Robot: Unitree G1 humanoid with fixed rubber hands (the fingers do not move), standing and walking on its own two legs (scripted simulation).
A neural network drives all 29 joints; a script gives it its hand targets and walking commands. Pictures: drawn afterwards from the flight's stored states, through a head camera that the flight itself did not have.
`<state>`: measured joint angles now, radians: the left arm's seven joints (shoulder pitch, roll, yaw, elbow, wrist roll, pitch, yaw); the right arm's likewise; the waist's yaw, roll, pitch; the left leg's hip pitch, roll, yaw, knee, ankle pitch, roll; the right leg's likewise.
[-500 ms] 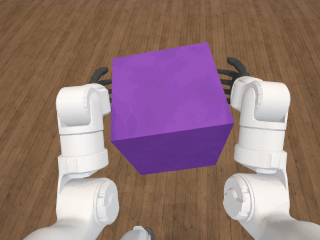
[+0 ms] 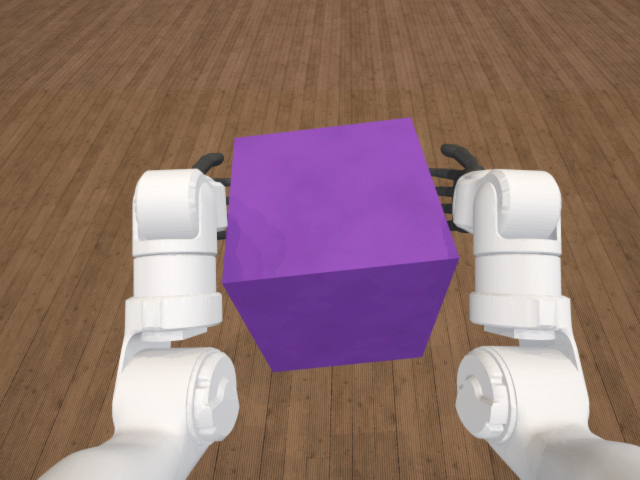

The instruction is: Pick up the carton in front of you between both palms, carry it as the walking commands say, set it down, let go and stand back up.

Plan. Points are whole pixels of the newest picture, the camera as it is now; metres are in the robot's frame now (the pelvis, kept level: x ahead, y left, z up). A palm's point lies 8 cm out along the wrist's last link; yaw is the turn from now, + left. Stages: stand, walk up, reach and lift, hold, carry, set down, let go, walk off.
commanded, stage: carry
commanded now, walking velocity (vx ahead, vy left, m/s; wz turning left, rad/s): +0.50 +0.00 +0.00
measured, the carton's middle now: (335, 256) +0.40 +0.00 +0.08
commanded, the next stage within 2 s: none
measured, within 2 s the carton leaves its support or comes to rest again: neither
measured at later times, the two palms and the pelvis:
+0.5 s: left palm (224, 70) +0.68 +0.16 +0.19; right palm (413, 70) +0.66 -0.13 +0.19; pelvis +0.28 +0.04 +0.04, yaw +0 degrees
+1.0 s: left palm out of the picture +0.95 +0.17 +0.22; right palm out of the picture +0.98 -0.11 +0.22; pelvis +0.56 +0.00 +0.06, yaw +0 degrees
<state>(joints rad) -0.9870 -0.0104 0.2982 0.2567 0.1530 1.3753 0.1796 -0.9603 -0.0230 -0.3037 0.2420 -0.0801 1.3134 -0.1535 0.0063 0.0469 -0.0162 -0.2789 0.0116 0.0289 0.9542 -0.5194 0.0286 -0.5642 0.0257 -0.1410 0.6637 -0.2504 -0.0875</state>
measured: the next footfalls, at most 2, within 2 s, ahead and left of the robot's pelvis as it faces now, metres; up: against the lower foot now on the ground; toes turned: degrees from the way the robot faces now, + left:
left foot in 0.34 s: +0.36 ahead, +0.11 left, +0.02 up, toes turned +5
right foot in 0.74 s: +0.59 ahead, -0.09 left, +0.04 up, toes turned -6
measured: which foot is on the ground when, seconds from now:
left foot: up 0.00-0.32, down 0.34-0.76, up 0.78-1.00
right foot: down 0.00-0.36, up 0.38-0.72, down 0.74-1.00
